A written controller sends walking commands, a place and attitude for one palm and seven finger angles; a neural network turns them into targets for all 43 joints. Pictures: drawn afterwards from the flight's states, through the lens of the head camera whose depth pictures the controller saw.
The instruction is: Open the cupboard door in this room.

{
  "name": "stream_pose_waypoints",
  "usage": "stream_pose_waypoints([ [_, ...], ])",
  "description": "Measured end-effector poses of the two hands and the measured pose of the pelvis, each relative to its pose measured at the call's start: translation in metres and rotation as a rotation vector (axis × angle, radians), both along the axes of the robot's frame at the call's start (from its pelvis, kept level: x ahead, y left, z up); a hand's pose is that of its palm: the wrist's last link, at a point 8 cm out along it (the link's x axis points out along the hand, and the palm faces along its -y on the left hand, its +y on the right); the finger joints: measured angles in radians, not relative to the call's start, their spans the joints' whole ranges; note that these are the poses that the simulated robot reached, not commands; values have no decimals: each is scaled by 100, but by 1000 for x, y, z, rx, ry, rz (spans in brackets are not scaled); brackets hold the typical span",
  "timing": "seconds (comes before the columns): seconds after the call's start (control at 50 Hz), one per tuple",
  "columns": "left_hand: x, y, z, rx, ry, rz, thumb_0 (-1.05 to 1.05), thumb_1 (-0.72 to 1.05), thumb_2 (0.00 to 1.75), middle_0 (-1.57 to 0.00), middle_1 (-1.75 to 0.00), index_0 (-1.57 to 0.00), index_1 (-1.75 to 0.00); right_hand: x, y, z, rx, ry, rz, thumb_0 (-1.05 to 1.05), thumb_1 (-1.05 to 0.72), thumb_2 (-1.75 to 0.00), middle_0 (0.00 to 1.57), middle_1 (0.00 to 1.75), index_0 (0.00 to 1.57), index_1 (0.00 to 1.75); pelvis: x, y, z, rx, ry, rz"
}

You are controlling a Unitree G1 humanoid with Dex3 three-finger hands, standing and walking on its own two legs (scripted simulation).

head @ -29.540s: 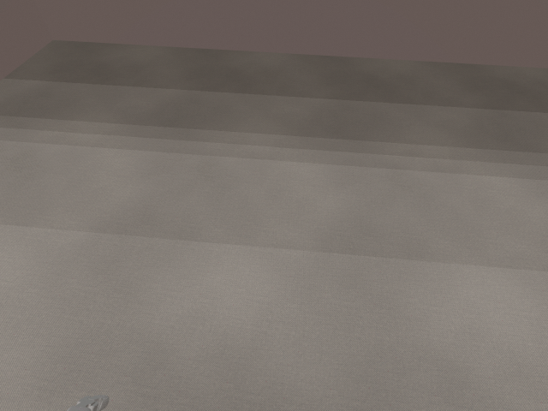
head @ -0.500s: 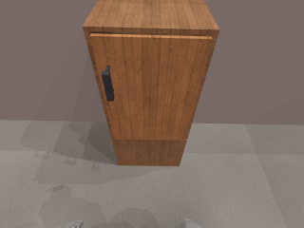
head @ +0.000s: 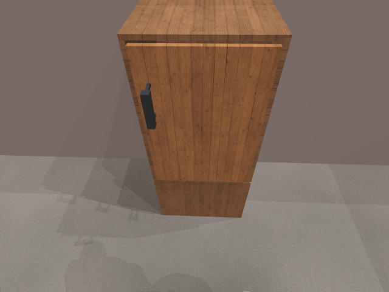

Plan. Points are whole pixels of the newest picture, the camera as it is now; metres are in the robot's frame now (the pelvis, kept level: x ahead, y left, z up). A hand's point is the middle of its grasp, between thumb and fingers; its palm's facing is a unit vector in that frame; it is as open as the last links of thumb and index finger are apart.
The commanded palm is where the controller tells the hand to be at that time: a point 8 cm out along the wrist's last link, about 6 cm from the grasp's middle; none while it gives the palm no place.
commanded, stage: come to a stop and stand still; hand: left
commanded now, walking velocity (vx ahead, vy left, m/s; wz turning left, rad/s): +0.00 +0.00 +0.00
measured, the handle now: (150, 106) +0.60 +0.17 +0.05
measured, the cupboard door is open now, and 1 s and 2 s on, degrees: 0 0 0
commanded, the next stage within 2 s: look again from close up in 0.76 s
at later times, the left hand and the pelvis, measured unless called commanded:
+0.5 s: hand out of the picture -0.04 +0.22 -0.15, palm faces +0.04 -0.98 -0.20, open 7.4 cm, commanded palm none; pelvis -0.06 +0.04 +0.01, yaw -1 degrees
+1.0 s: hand out of the picture -0.05 +0.21 -0.15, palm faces +0.02 -0.98 -0.19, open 7.4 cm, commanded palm none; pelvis -0.06 +0.04 +0.02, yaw -1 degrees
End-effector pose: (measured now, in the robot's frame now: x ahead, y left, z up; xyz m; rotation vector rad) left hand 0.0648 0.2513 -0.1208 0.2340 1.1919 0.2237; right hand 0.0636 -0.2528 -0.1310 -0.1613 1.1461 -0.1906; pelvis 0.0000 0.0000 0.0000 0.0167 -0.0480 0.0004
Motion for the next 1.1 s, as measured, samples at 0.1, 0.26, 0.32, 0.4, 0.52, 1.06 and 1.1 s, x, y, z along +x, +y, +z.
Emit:
stream_pose_waypoints([
  [0.1, -37, 21, 6, 19, 21, 23, 0, 91, 90, -20, -30, -20, -30, 7, 23, 3, 34, -84, 32, 1, -91, -90, 20, 30, 20, 30, -11, 11, 1, 14, -34, -27],
  [0.26, -104, 18, 5, -9, 90, 59, 0, 90, 90, -20, -30, -20, -30, -12, 53, -5, 96, -56, 67, 1, -91, -90, 20, 30, 20, 30, -33, 23, 3, 6, -13, -6],
  [0.32, -113, 18, -1, -43, 113, 60, 1, 90, 90, -20, -30, -20, -30, -43, 55, -1, 68, -6, 34, 0, -93, -90, 20, 30, 20, 30, -41, 31, 5, 3, -2, -9],
  [0.4, -114, 16, 0, -86, 124, 37, 1, 90, 90, -20, -30, -20, -30, -95, 59, 2, 44, 100, -8, 0, -93, -90, 20, 30, 20, 30, -50, 40, 13, -3, 3, -19],
  [0.52, -113, 13, -2, -106, 117, 8, 1, 91, 90, -20, -30, -20, -30, -145, 67, -1, 50, 228, -37, 1, -92, -90, 20, 30, 20, 30, -60, 44, 14, 4, 10, -24],
  [1.06, -124, 6, 0, -118, 160, 17, 0, 91, 90, -20, -30, -20, -30, -115, 74, 1, 70, 173, 0, 1, -91, -90, 20, 30, 20, 30, -55, 42, 19, 0, 26, -12],
  [1.1, -124, 3, 0, -120, 170, 21, 0, 91, 90, -20, -30, -20, -30, -110, 72, 1, 69, 173, 2, 1, -91, -90, 20, 30, 20, 30, -51, 40, 19, 0, 29, -11],
])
